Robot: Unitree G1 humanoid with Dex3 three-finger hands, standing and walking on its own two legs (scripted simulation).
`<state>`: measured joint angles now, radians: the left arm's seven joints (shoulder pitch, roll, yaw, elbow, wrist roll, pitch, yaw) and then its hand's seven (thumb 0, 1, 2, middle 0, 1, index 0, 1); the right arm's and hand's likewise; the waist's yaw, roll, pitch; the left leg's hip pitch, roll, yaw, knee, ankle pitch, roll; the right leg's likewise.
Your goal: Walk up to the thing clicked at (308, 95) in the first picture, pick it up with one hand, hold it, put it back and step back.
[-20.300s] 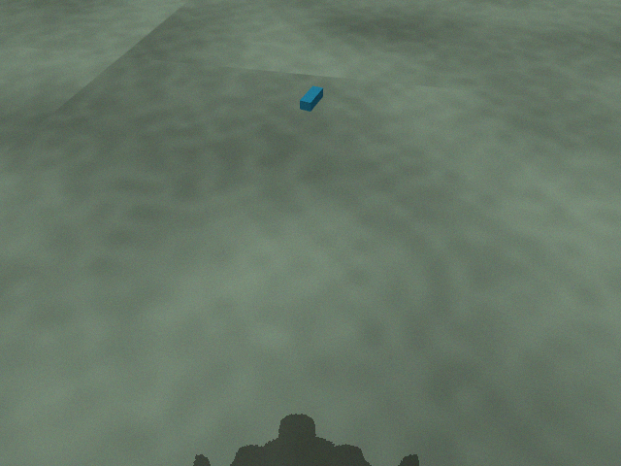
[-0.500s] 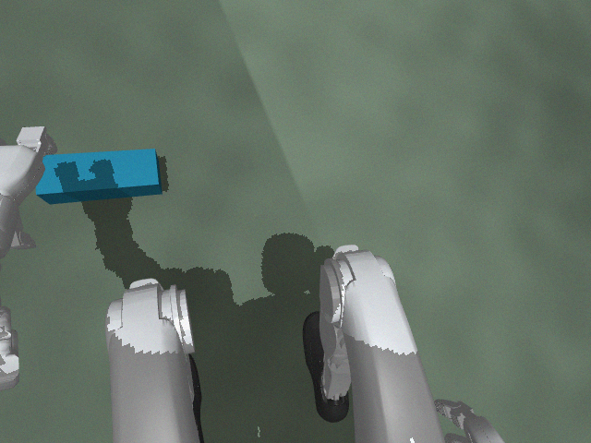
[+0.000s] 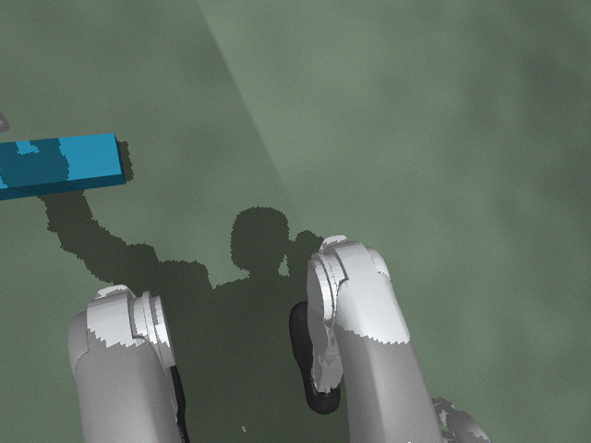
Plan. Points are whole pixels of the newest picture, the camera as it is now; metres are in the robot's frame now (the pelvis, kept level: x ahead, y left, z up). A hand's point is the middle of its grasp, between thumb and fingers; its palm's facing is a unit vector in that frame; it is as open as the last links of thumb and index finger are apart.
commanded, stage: rise first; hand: left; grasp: from above
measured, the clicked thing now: (54, 166) +0.54 +0.27 -0.30
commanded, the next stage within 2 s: approach in 1.96 s
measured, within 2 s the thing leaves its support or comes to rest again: neither
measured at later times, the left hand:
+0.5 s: hand out of the picture +0.48 +0.31 -0.18, palm faces -0.45 -0.06 -0.89, open 14.1 cm
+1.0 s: hand out of the picture +0.49 +0.30 -0.19, palm faces -0.45 -0.05 -0.89, open 14.1 cm
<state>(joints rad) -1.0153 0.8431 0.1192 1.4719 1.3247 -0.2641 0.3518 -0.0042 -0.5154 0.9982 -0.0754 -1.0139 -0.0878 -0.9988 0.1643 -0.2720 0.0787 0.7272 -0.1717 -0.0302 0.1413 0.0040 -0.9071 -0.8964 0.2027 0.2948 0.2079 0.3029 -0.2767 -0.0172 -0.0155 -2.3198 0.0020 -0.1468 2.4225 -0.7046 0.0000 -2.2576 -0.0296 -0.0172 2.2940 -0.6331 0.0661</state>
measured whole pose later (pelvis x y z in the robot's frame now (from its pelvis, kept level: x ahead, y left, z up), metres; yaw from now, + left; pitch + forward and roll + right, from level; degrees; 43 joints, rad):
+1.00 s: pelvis +0.00 +0.00 -0.01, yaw -2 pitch +33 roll -11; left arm -1.05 0.90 0.12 1.50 1.33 -0.26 0.37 0.00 -0.54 1.02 -0.08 -1.02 -0.08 -1.02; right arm 0.18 -0.30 0.13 0.68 -0.18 -0.04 0.17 0.00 -0.91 -0.90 0.20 0.29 0.21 0.30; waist -0.33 -0.03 0.03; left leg -2.35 0.00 -0.17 2.47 -0.71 0.01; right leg -2.27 -0.02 -0.04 2.31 -0.63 0.07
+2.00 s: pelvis +0.00 +0.00 -0.01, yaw -1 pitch +33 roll -11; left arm -1.08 0.88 0.09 1.50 1.32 -0.25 0.34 0.00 -0.55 1.04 -0.09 -1.01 -0.08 -1.02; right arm 0.19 -0.30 0.13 0.68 -0.16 -0.04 0.16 0.00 -0.91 -0.90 0.20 0.29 0.21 0.30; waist -0.32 -0.02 0.02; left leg -2.35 -0.01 -0.17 2.45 -0.70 0.00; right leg -2.27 -0.02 -0.03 2.30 -0.62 0.07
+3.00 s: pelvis +0.00 +0.00 -0.01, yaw -3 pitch +33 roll -12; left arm -1.19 0.92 0.01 1.49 1.32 -0.23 0.29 -0.01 -0.53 1.08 -0.11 -1.06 -0.10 -1.06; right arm 0.19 -0.33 0.18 0.63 -0.17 -0.02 0.14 0.00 -0.91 -0.89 0.20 0.30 0.21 0.30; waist -0.36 -0.05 0.07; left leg -2.37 -0.01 -0.19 2.48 -0.69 0.00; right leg -2.28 -0.02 -0.06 2.31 -0.61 0.05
